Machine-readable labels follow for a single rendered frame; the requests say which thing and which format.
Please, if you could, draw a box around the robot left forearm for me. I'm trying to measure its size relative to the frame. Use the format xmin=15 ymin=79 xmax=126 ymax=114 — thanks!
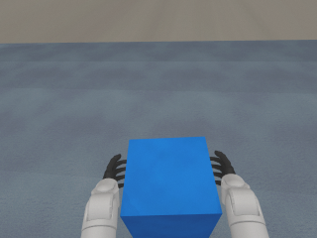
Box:
xmin=80 ymin=178 xmax=120 ymax=238

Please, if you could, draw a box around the carton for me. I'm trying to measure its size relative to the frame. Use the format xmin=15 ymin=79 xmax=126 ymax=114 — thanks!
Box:
xmin=120 ymin=136 xmax=223 ymax=238

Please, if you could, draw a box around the robot right hand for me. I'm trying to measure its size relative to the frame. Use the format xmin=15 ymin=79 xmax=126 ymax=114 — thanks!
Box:
xmin=209 ymin=151 xmax=236 ymax=185

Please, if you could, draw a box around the robot left hand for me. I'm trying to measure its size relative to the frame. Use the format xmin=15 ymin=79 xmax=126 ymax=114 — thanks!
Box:
xmin=103 ymin=154 xmax=127 ymax=188

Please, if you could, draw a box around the robot right forearm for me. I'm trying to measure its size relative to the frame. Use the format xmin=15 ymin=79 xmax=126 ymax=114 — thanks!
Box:
xmin=221 ymin=174 xmax=269 ymax=238

